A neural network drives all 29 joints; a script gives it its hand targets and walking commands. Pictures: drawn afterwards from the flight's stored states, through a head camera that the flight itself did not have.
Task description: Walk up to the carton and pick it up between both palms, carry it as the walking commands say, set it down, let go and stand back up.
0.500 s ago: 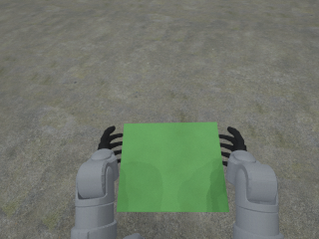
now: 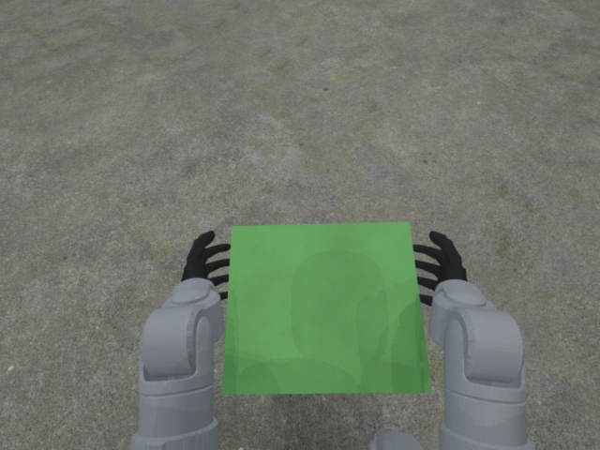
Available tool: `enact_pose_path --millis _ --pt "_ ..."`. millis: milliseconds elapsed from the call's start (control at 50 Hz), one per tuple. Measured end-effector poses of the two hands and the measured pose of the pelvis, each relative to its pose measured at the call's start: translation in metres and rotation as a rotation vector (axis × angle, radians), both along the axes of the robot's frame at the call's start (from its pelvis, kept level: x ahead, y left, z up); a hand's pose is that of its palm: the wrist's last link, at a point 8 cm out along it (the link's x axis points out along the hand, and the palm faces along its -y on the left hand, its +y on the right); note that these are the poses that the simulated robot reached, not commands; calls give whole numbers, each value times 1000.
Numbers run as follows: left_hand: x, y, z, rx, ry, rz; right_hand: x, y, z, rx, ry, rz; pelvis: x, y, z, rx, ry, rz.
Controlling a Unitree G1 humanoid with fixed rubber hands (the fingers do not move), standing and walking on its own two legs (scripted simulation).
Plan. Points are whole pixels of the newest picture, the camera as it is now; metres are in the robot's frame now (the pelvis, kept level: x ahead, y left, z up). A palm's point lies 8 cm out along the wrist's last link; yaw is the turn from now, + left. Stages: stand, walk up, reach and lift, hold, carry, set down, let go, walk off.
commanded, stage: carry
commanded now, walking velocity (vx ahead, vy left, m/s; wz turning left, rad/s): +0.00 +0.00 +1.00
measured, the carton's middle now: (320, 313) +0.31 +0.00 -0.02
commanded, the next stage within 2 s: none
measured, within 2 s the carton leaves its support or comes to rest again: neither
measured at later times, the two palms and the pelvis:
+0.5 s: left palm (52, 374) +0.19 +0.27 +0.09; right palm (310, 254) +0.34 +0.02 +0.08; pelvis +0.01 +0.00 +0.00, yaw +32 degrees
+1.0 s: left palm out of the picture +0.05 +0.36 +0.09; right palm (163, 282) +0.30 +0.19 +0.08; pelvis +0.01 +0.03 +0.00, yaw +58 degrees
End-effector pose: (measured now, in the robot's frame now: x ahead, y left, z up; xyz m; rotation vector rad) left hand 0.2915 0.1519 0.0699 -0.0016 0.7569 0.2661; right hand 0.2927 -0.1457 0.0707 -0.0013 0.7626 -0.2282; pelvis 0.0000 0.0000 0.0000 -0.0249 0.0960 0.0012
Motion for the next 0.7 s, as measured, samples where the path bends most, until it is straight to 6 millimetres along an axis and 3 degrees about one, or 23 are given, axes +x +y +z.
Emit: enact_pose_path --millis 120,240,320,460,600,700 --pt "-8 16 18 19 -21 84 18 18 14 11 -22 90 8 -10 5 -4 14 112" --pt "-24 29 30 57 -25 188 32 35 15 46 -27 196 14 -21 6 31 8 227" --pt "-42 47 35 53 -11 277 38 59 19 51 -15 270 15 -24 11 76 -16 335" --pt "-87 102 30 50 -18 467 46 135 16 64 -22 451 12 -10 5 110 -30 510" --pt "-147 175 -4 20 -32 657 35 237 -6 30 -39 654 6 30 -23 95 -21 638" --pt "-191 192 -29 -24 64 771 16 277 -28 -23 56 764 -2 38 -18 61 -24 725"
